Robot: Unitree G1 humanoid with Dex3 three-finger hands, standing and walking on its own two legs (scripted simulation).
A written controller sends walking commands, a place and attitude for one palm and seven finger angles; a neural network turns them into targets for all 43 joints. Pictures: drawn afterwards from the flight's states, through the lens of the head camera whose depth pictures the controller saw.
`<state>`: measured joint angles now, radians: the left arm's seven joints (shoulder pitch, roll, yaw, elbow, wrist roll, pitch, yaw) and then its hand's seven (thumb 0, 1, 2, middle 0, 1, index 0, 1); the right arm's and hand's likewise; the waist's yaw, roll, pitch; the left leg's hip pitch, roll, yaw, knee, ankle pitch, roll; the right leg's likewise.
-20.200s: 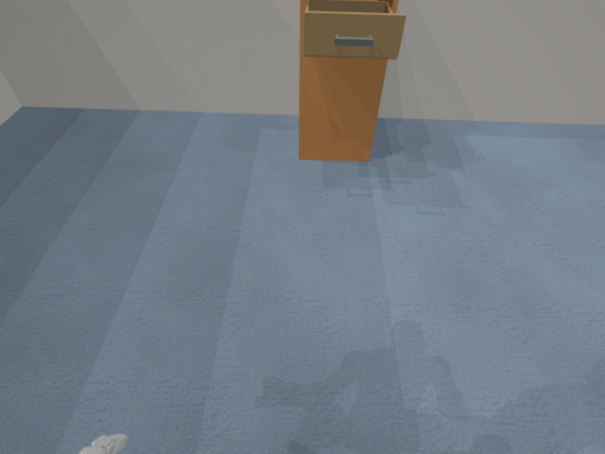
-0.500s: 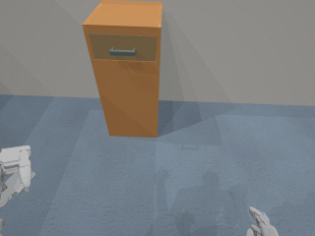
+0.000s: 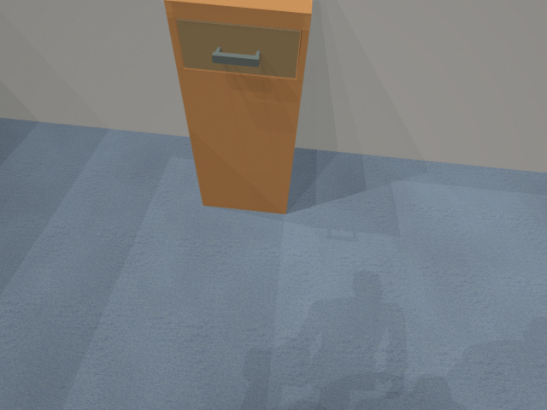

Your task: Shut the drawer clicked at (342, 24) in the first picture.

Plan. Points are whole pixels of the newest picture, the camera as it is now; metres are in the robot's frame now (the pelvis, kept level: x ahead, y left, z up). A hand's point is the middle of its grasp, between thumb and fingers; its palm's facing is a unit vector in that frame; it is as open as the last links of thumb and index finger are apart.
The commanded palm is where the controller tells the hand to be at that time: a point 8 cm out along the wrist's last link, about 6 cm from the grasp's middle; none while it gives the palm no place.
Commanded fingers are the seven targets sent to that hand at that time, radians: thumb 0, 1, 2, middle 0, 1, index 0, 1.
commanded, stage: let the arm hang, fingers relaxed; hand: left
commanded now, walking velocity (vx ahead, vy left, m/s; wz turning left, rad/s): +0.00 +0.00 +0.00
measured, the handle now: (237, 55) +1.00 +0.17 +0.00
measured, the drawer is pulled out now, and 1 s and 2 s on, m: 0.00 0.00 0.00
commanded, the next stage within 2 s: look to check the result in 0.72 s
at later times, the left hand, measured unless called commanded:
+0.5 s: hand out of the picture +0.01 +0.19 -0.17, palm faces -0.01 -0.98 -0.18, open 7.2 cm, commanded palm none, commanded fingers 0.00 0.90 0.90 -0.20 -0.30 -0.20 -0.30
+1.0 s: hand out of the picture +0.01 +0.19 -0.17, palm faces -0.02 -0.98 -0.18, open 7.3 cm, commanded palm none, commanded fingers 0.00 0.90 0.90 -0.20 -0.30 -0.20 -0.30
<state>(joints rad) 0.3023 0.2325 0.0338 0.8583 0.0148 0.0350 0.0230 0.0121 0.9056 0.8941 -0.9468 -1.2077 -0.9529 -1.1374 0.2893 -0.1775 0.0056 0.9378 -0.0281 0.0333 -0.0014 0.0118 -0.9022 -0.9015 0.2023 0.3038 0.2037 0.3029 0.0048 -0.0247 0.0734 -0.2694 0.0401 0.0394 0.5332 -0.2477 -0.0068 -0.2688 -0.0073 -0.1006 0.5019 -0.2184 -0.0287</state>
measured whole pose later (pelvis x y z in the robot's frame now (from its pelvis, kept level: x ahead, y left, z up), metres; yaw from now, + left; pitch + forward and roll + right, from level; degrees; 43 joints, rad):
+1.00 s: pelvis +0.02 +0.03 +0.01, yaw -3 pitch -2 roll +0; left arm 0.28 0.13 0.01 1.15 0.01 0.00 0.03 0.00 0.91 0.90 -0.19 -0.30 -0.20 -0.30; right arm 0.31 -0.12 -0.02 1.13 -0.01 0.00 -0.03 0.01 -0.90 -0.90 0.20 0.30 0.20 0.30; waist -0.01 0.01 0.06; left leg -0.16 0.01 0.11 0.42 -0.23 0.03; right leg -0.20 -0.03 -0.03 0.41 -0.19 0.01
